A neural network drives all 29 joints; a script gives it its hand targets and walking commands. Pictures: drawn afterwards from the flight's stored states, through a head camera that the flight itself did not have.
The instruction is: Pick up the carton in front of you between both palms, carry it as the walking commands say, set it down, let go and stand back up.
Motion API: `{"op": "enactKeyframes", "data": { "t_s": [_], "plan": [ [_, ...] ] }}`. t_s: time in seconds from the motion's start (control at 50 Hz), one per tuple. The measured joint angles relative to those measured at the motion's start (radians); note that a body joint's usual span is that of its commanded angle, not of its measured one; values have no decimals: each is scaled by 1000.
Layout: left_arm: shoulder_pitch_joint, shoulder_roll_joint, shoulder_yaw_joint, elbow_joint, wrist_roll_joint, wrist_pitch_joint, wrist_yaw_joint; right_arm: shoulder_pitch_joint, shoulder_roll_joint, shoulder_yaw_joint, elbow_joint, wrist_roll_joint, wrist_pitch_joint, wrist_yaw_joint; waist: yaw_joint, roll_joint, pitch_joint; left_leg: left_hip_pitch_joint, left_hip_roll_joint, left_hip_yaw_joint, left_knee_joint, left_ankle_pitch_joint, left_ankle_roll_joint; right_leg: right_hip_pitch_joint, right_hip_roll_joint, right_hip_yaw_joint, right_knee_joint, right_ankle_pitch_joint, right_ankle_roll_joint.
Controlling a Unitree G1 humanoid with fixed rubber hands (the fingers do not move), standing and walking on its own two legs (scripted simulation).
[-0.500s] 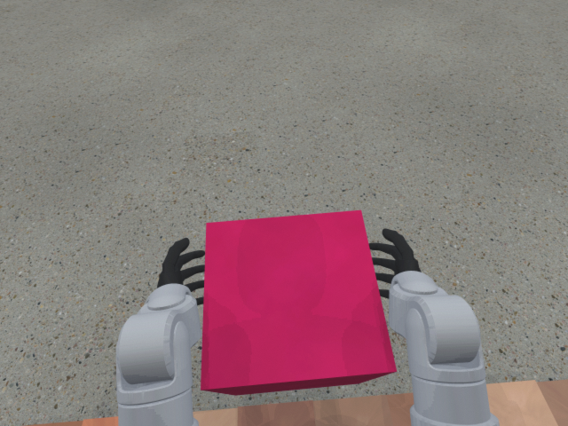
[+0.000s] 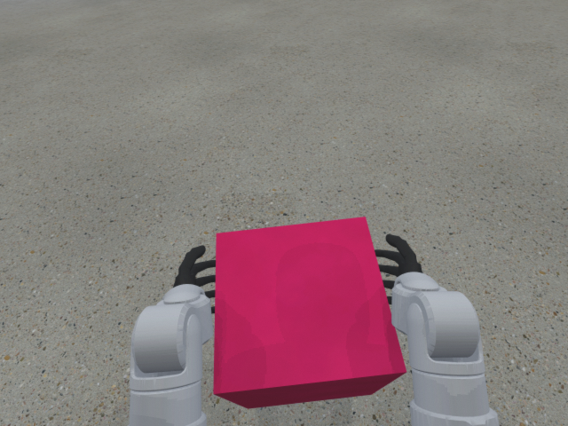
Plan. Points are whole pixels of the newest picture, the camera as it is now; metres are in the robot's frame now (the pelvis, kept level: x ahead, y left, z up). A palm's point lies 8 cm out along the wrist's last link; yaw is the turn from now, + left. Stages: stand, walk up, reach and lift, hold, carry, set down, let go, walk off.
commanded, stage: carry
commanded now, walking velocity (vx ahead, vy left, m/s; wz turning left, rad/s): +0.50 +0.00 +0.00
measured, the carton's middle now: (301, 321) +0.29 +0.01 -0.02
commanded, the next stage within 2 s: none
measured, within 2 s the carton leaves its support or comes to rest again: neither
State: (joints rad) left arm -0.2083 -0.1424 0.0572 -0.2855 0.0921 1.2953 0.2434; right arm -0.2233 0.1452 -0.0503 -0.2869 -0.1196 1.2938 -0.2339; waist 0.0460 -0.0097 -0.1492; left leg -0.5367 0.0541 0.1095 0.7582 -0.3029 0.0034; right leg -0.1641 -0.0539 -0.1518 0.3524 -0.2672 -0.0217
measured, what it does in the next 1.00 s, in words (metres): goes down: left foot, then right foot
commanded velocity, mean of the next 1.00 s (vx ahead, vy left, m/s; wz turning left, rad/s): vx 0.50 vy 0.00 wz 0.00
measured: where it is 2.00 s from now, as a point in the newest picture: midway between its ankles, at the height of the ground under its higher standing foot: (275, 208)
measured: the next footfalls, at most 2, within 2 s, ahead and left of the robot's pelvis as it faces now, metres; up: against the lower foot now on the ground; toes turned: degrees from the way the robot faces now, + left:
left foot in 0.20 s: +0.30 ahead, +0.11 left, -0.03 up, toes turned +7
right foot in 0.70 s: +0.68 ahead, +0.04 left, -0.03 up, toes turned -8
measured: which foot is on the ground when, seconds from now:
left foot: up 0.00-0.18, down 0.20-0.72, up 0.74-1.00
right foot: down 0.00-0.20, up 0.22-0.68, down 0.70-1.00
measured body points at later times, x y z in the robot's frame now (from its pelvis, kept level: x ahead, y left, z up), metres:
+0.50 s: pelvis +0.33 +0.09 -0.03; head +0.36 +0.11 +0.42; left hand +0.66 +0.22 +0.06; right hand +0.64 -0.07 +0.06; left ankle +0.26 +0.11 -0.77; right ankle +0.42 -0.06 -0.69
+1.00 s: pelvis +0.71 +0.11 -0.03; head +0.77 +0.11 +0.42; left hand +1.03 +0.27 +0.05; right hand +1.05 -0.02 +0.04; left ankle +0.82 +0.26 -0.73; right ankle +0.64 +0.05 -0.77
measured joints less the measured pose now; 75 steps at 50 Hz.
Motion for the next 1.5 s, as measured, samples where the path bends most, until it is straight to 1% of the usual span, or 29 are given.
{"op": "enactKeyframes", "data": {
  "t_s": [0.08,0.16,0.18,0.2,0.22,0.26,0.32,0.4,0.52,0.58,0.64,0.68,0.7,0.72,0.74,0.78,0.82,0.9,0.96,1.02,1.08,1.1,1.12,1.14,1.16,1.2,1.24,1.36,1.5],
  "plan": [
    [1,0,-13,-42,-11,-20,-5,28,-5,1,-68,11,-22,-5,-14,19,34,-28,10,11,-159,194,3,101,12,-11,-39,-56,27],
    [16,2,-41,-82,-8,-30,-4,51,-9,1,-119,19,-33,-4,-29,37,51,42,2,39,-328,295,19,183,15,-22,16,-121,66],
    [20,3,-47,-87,-4,-29,-2,53,-9,-1,-120,21,-33,-2,-33,48,56,86,2,51,-361,298,24,182,10,-30,92,-103,79],
    [24,4,-47,-96,-2,-24,0,48,-8,0,-116,24,-31,0,-28,61,54,129,9,45,-372,286,37,155,5,-28,208,-55,71],
    [23,5,-36,-92,-1,-31,0,46,-8,4,-96,28,-44,2,-38,38,49,123,-5,53,-317,237,62,100,-11,7,347,-82,71],
    [16,3,-18,-70,1,-43,1,45,-8,1,-56,33,-61,13,-49,11,53,136,-24,65,-261,144,99,-30,4,87,591,-142,58],
    [-9,-1,-9,-26,10,-42,1,36,-6,-14,-16,31,-70,19,-55,10,73,207,-38,66,-307,111,102,-208,13,90,733,-105,41],
    [-77,-15,24,37,17,-83,2,-25,4,-65,32,33,-102,17,-72,21,115,306,-63,56,-374,72,121,-386,-5,71,700,-7,27],
    [-175,-46,99,72,28,-163,12,-130,33,-135,77,46,-178,3,-86,25,138,452,-97,38,-431,-17,126,-558,-8,52,638,103,17],
    [-212,-60,130,69,42,-187,27,-173,45,-148,78,46,-193,-10,-95,30,127,524,-107,20,-458,-71,121,-573,9,22,528,164,-1],
    [-249,-58,153,98,60,-200,38,-220,47,-156,117,36,-202,-16,-99,25,114,596,-113,14,-462,-126,108,-518,48,-32,328,241,-32],
    [-269,-49,160,139,60,-201,38,-237,44,-162,151,29,-201,-19,-91,14,111,613,-113,29,-364,-156,89,-433,85,-80,203,278,-53],
    [-281,-48,159,169,56,-200,36,-237,38,-171,161,26,-196,-20,-85,2,111,591,-112,41,-240,-164,69,-370,94,-102,146,303,-72],
    [-295,-55,156,198,49,-203,34,-240,24,-182,171,23,-194,-20,-70,8,111,530,-95,40,-58,-114,45,-330,102,-107,137,218,-117],
    [-310,-59,151,221,47,-211,40,-250,7,-189,186,22,-197,-18,-46,20,119,439,-87,8,156,-125,25,-326,112,-109,166,151,-138],
    [-322,-58,147,241,47,-216,53,-263,1,-198,211,20,-205,-12,-8,19,141,259,-95,-63,489,-127,23,-303,119,-98,190,99,-132],
    [-299,-54,155,218,32,-206,57,-254,28,-204,207,10,-207,-15,13,4,160,125,-74,-96,568,-93,29,-252,122,-80,164,78,-120],
    [-243,-75,166,153,15,-205,54,-204,65,-192,143,-19,-204,-8,22,-12,181,-51,-5,-99,354,-53,21,-139,101,-53,82,32,-100],
    [-207,-61,126,107,15,-201,45,-174,50,-148,93,-21,-192,-6,17,-11,190,-108,19,-78,132,22,11,-51,79,-29,28,-3,-73],
    [-179,-49,94,47,16,-184,35,-140,38,-105,28,-14,-174,-14,-6,-8,183,-103,17,-36,-94,148,5,42,56,-15,-18,-49,-41],
    [-145,-38,60,-12,22,-160,23,-99,25,-64,-38,-7,-151,-23,-30,-6,159,-34,-13,33,-285,280,3,126,31,-12,-8,-121,-8],
    [-129,-33,49,-30,25,-151,17,-87,21,-52,-51,-6,-143,-24,-34,0,148,12,-22,59,-345,327,6,140,23,-15,38,-152,2],
    [-111,-26,43,-46,29,-141,11,-77,19,-39,-56,-5,-134,-23,-35,8,135,62,-22,81,-378,338,31,135,15,-16,125,-183,12],
    [-99,-22,45,-54,30,-138,4,-65,15,-26,-54,-2,-133,-20,-46,-11,127,73,-35,101,-349,292,60,93,-14,-3,255,-167,19],
    [-87,-19,47,-60,29,-135,-3,-56,13,-17,-52,9,-127,-9,-56,-20,123,78,-40,108,-317,243,76,27,-16,35,417,-171,27],
    [-62,-13,44,-62,30,-117,-11,-36,8,-4,-48,16,-106,-1,-66,-8,123,114,-31,105,-309,181,82,-113,24,93,695,-197,26],
    [-35,-6,35,-70,29,-91,-15,-10,3,7,-54,24,-78,3,-69,3,125,176,-21,104,-351,164,62,-222,34,96,787,-158,23],
    [17,3,-12,-104,16,-69,2,50,-8,12,-122,47,-35,9,-75,11,115,360,-14,88,-477,111,50,-393,-11,67,517,-13,28],
    [57,8,-29,-154,6,-51,11,72,-11,31,-146,37,-25,16,-52,11,61,562,-8,83,-501,-37,-1,-392,-19,-6,206,186,24]
  ]
}}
